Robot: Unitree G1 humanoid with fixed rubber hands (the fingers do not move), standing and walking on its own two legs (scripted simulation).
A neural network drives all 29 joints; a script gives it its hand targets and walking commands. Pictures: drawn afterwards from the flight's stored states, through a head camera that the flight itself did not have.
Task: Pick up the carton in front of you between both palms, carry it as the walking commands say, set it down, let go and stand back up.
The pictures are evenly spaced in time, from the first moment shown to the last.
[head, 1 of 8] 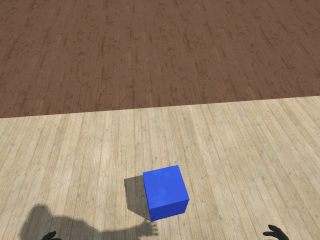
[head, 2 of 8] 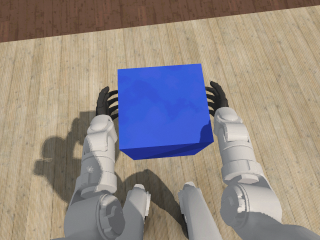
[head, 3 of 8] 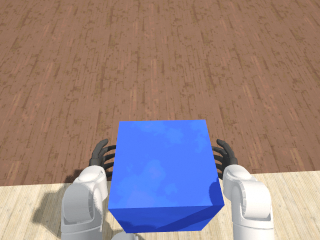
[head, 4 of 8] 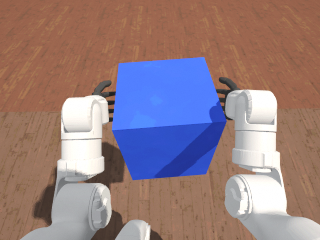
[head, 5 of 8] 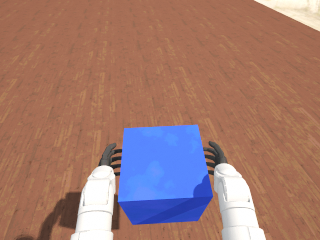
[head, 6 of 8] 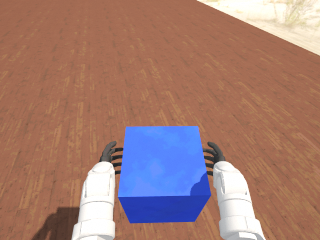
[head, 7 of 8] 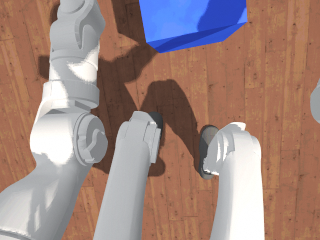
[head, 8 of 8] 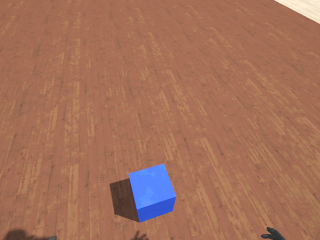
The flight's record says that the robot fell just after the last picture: no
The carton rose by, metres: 1.17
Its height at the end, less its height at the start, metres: +0.43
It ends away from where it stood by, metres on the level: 5.38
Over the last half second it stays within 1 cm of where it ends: yes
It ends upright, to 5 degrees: yes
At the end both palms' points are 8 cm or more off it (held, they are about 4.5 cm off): yes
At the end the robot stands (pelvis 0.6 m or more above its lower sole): yes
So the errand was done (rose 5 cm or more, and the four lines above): yes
